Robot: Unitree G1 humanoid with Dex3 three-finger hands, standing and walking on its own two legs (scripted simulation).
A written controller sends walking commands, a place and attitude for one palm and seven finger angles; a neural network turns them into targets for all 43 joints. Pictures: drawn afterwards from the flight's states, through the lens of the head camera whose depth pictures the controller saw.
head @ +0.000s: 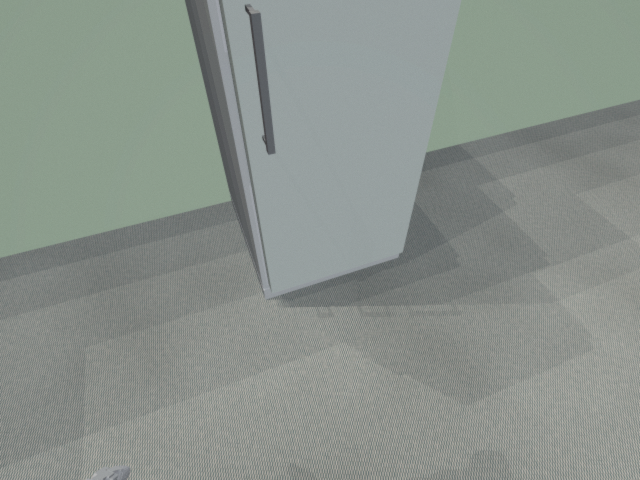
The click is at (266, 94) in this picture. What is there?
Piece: fridge door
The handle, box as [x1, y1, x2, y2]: [245, 4, 275, 154]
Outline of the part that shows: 246,4 245,10 250,17 264,127 264,134 262,135 262,138 266,145 268,154 275,152 260,13 258,10 254,10 249,4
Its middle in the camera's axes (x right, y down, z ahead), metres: -0.13 -0.32 +0.81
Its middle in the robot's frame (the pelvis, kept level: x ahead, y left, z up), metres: +0.82 +0.17 +0.10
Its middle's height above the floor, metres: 0.87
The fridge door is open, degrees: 0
